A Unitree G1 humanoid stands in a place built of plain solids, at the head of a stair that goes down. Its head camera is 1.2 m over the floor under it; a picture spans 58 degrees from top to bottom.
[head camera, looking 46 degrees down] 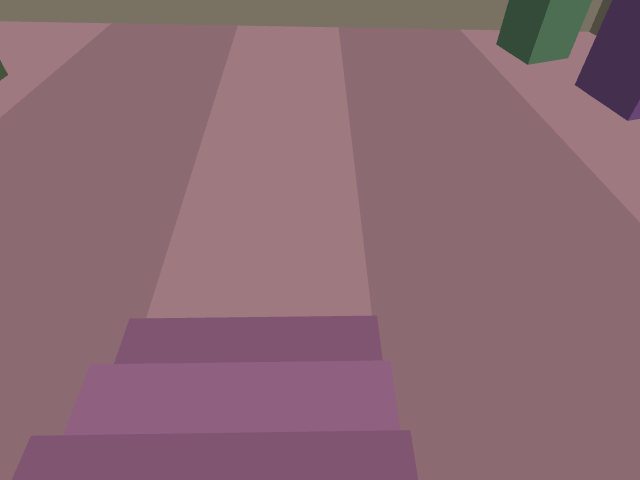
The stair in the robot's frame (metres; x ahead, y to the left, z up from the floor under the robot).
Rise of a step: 0.17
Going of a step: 0.33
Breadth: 1.17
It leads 1 degrees to the left of straight ahead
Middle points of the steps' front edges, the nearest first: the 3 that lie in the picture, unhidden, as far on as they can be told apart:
0.50 0.30 -0.17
0.83 0.31 -0.35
1.16 0.31 -0.52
